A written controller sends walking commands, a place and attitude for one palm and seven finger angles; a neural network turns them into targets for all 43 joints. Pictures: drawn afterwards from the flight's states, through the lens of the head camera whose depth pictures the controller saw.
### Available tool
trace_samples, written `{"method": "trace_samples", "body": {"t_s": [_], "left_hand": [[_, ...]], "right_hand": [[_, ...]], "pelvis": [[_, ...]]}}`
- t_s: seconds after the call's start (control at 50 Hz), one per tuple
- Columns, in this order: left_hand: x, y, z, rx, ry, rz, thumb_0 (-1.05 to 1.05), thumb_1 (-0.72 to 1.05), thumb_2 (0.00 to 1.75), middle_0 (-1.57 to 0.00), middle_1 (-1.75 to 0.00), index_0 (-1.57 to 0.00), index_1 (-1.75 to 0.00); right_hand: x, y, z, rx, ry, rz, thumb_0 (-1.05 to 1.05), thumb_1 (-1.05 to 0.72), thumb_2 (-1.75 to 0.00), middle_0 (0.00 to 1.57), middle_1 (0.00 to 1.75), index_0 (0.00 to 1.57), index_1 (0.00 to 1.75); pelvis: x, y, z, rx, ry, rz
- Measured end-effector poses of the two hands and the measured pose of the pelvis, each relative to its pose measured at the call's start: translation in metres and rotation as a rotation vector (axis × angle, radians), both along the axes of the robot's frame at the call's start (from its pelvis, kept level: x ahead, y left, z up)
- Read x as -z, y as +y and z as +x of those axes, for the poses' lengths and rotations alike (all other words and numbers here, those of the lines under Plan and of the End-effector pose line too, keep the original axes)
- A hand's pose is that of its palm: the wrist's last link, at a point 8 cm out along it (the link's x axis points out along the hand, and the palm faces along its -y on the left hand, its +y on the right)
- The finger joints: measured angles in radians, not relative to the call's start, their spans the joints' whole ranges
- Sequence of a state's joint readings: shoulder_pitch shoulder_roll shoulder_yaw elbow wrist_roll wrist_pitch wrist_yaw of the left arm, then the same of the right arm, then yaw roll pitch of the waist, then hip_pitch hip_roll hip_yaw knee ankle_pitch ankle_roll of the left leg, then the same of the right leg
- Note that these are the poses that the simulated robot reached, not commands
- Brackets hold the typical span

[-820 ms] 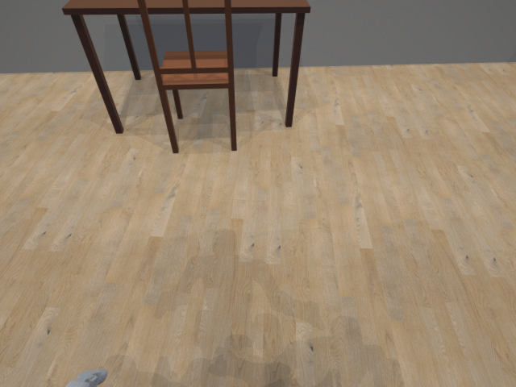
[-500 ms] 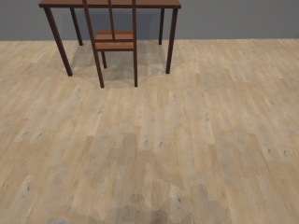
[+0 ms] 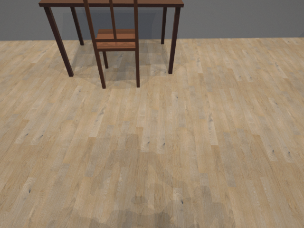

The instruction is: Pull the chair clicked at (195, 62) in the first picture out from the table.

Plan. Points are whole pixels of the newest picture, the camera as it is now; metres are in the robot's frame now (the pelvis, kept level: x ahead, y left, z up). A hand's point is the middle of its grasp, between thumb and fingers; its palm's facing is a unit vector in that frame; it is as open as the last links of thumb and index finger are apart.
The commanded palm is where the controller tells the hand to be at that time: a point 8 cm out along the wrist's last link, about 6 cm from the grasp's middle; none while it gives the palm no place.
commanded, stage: look at it before walking up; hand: left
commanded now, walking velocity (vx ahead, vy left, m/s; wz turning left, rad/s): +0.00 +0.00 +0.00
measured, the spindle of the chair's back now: (112, 18) +1.54 +0.40 -0.08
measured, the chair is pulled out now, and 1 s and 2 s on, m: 0.00 0.00 0.00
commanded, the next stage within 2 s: walk around to get in front in 0.62 s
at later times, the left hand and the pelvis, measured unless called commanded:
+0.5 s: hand out of the picture +0.08 +0.24 -0.16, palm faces -0.02 -0.95 -0.33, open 7.4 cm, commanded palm none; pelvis +0.01 -0.01 +0.00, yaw +0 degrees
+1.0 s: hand out of the picture +0.06 +0.20 -0.18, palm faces -0.09 -0.97 -0.24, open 7.4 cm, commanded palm none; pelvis +0.03 -0.02 -0.01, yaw -7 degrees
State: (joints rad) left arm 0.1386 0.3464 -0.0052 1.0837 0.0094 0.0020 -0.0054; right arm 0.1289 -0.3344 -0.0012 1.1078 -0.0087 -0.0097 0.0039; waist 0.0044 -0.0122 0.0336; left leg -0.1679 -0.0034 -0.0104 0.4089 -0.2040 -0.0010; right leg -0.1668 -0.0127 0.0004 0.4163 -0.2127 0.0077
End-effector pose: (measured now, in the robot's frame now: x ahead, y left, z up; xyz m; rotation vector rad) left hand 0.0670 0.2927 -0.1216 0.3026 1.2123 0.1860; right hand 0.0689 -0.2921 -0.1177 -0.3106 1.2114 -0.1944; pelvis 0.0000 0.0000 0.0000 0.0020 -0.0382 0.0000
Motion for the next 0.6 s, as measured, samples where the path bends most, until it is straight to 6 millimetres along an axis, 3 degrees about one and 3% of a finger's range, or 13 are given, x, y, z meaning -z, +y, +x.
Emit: {"method": "trace_samples", "body": {"t_s": [0.6], "left_hand": [[-0.001, -0.008, 0.004, -0.002, 0.009, -0.002, 0.01, 0.90, 0.90, -0.21, -0.30, -0.21, -0.30]], "right_hand": [[-0.002, -0.007, 0.012, -0.009, -0.003, -0.001, 0.01, -0.91, -0.90, 0.21, 0.30, 0.20, 0.30]], "pelvis": [[-0.002, -0.007, 0.006, 0.000, 0.003, 0.001]]}}
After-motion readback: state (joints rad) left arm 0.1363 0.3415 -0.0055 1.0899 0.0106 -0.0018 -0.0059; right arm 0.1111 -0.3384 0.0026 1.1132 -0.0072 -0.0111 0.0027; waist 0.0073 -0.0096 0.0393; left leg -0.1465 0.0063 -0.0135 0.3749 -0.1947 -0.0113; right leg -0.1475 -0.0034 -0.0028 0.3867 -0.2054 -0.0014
